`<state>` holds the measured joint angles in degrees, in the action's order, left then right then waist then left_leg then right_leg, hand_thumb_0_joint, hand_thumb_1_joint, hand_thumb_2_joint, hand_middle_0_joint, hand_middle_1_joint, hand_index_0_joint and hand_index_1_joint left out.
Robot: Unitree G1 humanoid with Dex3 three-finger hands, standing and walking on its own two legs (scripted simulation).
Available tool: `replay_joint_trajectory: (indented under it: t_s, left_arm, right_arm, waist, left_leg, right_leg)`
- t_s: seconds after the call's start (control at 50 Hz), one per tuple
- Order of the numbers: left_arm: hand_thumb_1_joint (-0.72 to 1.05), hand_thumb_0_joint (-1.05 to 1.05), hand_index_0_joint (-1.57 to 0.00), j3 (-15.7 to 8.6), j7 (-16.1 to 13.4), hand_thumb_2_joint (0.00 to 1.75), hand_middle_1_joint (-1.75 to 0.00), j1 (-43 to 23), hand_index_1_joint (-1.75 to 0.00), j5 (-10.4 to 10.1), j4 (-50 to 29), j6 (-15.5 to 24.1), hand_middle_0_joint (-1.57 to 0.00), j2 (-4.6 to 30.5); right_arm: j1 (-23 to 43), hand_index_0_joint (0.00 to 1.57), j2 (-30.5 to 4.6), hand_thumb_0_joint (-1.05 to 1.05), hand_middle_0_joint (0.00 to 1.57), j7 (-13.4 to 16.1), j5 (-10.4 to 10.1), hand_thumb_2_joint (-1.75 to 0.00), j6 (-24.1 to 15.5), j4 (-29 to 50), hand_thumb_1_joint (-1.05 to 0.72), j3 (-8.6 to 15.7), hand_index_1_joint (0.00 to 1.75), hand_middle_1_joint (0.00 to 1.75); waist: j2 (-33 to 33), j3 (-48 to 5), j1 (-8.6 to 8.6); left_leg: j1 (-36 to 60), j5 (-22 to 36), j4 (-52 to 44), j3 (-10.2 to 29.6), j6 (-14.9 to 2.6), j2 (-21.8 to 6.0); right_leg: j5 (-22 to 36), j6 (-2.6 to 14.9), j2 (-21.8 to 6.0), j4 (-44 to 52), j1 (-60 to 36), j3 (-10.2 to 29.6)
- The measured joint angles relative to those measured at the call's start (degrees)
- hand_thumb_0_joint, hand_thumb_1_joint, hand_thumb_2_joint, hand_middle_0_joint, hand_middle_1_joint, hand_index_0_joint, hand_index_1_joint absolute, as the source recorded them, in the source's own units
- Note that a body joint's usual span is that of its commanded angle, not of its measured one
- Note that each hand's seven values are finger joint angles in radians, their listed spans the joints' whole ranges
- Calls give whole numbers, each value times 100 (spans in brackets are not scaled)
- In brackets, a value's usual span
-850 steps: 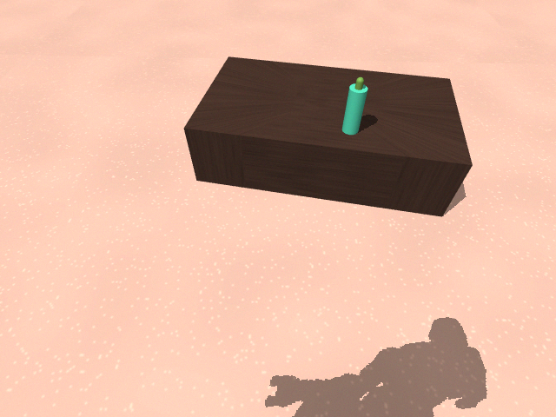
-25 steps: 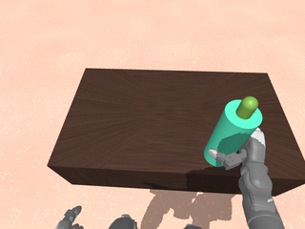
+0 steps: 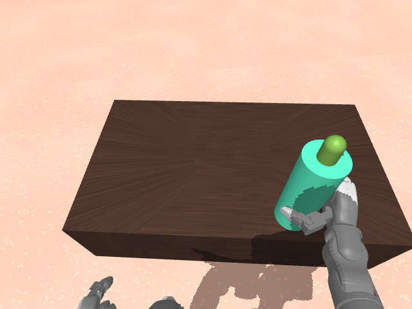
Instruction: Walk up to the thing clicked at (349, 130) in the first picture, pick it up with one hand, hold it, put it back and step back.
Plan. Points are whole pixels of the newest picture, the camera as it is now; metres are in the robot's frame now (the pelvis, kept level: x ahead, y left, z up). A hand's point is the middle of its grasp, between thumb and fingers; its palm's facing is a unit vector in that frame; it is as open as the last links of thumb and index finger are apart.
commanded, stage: hold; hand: right
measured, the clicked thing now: (309, 184) +0.32 -0.17 +0.08
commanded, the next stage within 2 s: crouch in 2.00 s
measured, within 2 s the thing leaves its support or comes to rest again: neither
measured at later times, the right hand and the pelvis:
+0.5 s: hand (306, 195) +0.32 -0.17 +0.04, palm faces +0.17 +0.98 -0.02, open 10.6 cm; pelvis +0.00 +0.00 +0.00, yaw +0 degrees
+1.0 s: hand (305, 195) +0.32 -0.17 +0.04, palm faces +0.17 +0.99 -0.03, open 10.6 cm; pelvis +0.00 +0.00 +0.00, yaw +0 degrees
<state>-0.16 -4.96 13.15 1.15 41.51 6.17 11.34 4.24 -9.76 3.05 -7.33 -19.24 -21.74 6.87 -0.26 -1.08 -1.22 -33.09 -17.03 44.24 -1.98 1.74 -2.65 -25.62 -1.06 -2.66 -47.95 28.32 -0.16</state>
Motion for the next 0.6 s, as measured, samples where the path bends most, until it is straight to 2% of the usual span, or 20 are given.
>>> replay_joint_trajectory:
  t_s: [0.28, 0.6]
  left_arm:
    - [87, 1, -20, 42, 1, 91, -31, 0, -31, -9, -25, -10, -21, -35]
    - [88, 1, -20, 9, 12, 91, -31, 49, -31, 6, -7, 42, -21, -6]
  right_arm:
    - [130, 74, -12, -2, 73, -32, -5, -109, 99, -106, 56, 46, 110, 108]
    - [-3, 75, 12, -2, 73, -1, -1, -109, 85, -26, 56, -33, 110, 108]
  waist:
    - [3, 20, -12]
    - [3, 35, -12]
  left_leg:
    - [161, 62, -127, -3, 4, -4]
    - [170, 120, -181, 16, 12, -11]
  right_leg:
    - [63, 6, 9, 121, -153, -1]
    - [109, 15, 21, 159, -159, -17]
